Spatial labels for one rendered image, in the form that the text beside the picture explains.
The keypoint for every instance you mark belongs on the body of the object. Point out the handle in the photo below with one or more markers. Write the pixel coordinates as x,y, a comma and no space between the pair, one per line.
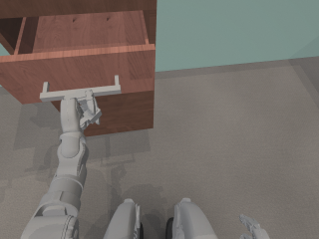
47,96

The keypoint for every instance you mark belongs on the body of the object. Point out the cabinet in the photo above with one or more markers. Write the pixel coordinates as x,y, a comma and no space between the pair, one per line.
120,112

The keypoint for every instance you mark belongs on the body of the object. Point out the drawer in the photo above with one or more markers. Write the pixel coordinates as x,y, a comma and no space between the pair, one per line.
80,51

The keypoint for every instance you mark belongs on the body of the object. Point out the right robot hand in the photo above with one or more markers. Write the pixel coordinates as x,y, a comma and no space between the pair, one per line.
253,227

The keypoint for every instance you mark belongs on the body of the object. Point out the right robot thigh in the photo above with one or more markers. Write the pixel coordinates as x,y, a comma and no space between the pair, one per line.
192,221

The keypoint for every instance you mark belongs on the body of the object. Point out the robot left forearm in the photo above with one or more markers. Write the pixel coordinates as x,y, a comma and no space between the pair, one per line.
63,196

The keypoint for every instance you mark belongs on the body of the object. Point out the left robot hand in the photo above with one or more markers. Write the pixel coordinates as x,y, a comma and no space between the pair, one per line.
71,112

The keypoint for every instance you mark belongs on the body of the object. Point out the left robot upper arm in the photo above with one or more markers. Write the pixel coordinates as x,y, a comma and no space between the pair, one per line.
53,227

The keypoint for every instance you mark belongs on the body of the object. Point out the left robot thigh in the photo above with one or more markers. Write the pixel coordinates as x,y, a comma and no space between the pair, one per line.
124,222

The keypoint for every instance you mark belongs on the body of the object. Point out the robot thigh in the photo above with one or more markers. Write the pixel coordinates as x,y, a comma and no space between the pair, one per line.
192,221
124,222

